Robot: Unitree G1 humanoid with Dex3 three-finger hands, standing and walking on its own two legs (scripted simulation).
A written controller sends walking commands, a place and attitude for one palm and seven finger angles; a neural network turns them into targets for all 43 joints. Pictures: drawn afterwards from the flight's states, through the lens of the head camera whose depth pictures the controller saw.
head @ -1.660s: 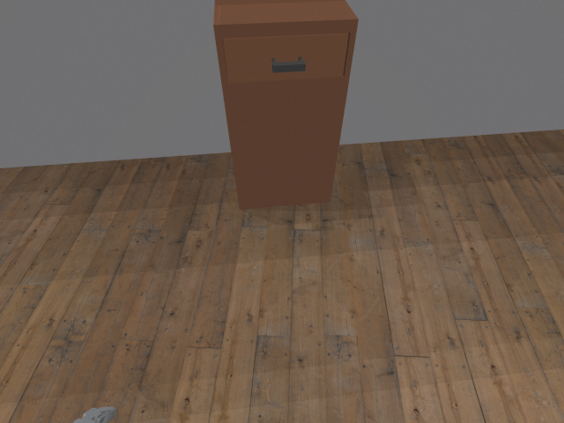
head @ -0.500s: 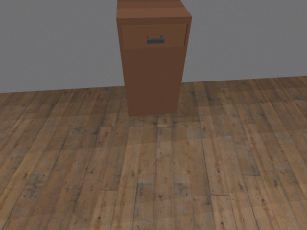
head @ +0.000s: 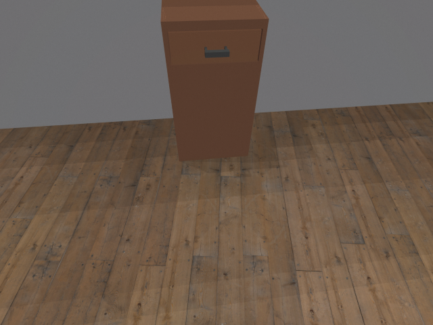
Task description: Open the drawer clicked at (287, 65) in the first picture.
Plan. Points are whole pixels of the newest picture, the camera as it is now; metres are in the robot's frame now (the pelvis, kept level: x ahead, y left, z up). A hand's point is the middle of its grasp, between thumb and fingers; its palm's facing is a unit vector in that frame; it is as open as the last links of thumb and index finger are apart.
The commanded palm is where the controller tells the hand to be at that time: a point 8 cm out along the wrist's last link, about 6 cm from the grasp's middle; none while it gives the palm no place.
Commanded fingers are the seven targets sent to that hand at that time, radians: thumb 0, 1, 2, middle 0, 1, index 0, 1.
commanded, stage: walk to a spot facing it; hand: left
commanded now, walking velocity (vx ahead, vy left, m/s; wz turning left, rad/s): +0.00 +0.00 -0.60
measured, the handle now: (216, 51) +1.18 +0.08 -0.05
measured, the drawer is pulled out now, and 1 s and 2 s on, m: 0.00 0.00 0.00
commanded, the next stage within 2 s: turn to face it in 1.98 s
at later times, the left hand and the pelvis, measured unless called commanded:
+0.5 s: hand out of the picture +0.04 +0.17 -0.17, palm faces -0.17 -0.97 -0.18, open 7.4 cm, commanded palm none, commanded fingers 0.00 0.90 0.90 -0.20 -0.30 -0.20 -0.30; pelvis +0.05 -0.01 +0.00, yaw -14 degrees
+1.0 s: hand (185, 212) +0.43 +0.12 -0.16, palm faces -0.53 -0.82 -0.21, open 7.4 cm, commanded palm none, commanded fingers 0.00 0.90 0.90 -0.20 -0.30 -0.20 -0.30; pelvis +0.22 +0.00 +0.00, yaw -34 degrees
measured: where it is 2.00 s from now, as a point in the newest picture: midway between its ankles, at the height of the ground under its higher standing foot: (269, 282)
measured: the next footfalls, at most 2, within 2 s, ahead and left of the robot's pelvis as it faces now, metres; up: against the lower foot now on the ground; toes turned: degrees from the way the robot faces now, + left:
left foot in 0.68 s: +0.25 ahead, +0.09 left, +0.00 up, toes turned -16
right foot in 1.22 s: +0.34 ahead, -0.23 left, +0.00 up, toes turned -48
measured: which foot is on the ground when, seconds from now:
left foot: down 0.00-0.28, up 0.30-0.66, down 0.68-1.00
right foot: down 0.00-0.66, up 0.68-1.00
